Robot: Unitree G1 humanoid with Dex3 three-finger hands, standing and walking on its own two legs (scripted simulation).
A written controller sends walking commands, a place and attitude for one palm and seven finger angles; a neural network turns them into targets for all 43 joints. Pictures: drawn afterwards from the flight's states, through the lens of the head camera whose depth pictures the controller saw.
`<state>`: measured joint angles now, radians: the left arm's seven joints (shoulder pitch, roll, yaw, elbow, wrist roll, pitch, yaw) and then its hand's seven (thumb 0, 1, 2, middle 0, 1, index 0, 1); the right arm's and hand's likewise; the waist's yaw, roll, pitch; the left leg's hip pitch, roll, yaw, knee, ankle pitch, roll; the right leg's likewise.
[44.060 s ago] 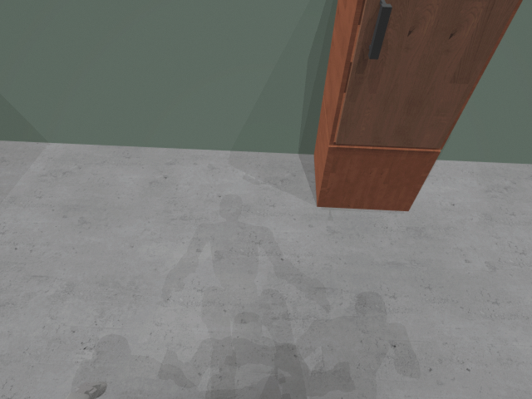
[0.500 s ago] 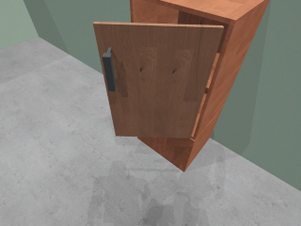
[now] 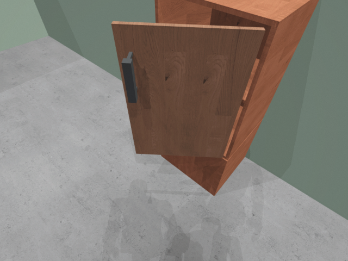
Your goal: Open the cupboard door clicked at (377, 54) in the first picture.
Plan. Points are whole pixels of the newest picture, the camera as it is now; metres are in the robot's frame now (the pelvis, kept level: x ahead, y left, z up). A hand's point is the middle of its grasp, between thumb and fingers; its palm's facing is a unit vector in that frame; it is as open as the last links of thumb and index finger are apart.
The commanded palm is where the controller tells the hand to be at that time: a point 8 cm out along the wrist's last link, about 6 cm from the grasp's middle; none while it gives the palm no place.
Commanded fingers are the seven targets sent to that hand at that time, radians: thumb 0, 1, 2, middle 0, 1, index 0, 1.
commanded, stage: look again from close up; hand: left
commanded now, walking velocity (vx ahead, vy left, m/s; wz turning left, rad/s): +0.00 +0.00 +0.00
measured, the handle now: (131, 77) +0.60 +0.17 +0.10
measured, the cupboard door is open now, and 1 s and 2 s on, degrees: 39 39 39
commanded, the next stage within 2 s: raise the hand with hooked fingers in 0.48 s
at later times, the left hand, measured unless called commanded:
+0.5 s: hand out of the picture +0.04 +0.17 -0.17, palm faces +0.00 -0.98 -0.19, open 7.3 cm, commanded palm none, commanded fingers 0.00 0.90 0.90 -0.20 -0.30 -0.20 -0.30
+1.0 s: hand (108, 228) +0.20 +0.17 -0.04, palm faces +0.04 -1.00 -0.01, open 8.5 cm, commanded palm +0.17 +0.23 -0.02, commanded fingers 0.00 0.39 0.68 -0.24 -0.63 -0.24 -0.63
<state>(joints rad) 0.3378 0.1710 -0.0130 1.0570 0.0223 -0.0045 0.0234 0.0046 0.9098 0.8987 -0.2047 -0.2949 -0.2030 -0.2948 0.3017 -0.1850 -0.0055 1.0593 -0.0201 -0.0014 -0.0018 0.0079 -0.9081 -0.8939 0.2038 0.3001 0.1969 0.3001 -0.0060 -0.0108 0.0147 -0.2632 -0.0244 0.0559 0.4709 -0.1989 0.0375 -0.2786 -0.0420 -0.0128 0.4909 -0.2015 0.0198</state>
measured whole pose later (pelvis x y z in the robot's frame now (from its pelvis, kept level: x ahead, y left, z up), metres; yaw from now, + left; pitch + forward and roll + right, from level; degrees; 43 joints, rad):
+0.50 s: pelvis +0.03 -0.01 +0.00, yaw +0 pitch -1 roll +0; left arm 0.27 0.17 -0.01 1.08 0.02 -0.02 0.03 0.00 0.91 0.90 -0.20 -0.29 -0.20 -0.29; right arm 0.24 -0.16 0.01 1.12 -0.01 -0.02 -0.01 0.01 -0.92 -0.89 0.20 0.30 0.20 0.30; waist 0.00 -0.02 0.03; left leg -0.19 -0.02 0.05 0.42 -0.21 0.03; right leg -0.21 -0.03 -0.02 0.44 -0.21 0.02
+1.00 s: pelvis +0.03 -0.03 -0.07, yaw +2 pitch +11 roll +0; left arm 0.47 0.20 0.18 0.08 -0.28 -0.43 -0.34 0.01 0.61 0.77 -0.23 -0.48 -0.23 -0.48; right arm 0.14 -0.27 -0.06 0.47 0.02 -0.23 -0.01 0.01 -0.91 -0.89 0.20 0.30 0.20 0.30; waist 0.02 -0.02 -0.11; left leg -0.74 0.01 0.01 1.06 -0.51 -0.01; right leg -0.74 -0.02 -0.05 1.07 -0.52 -0.02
